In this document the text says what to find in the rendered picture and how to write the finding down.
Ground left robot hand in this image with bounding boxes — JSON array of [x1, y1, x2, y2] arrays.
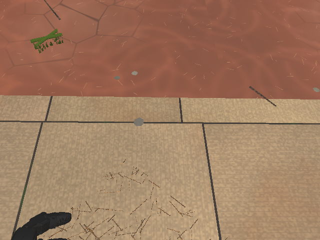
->
[[11, 212, 72, 240]]

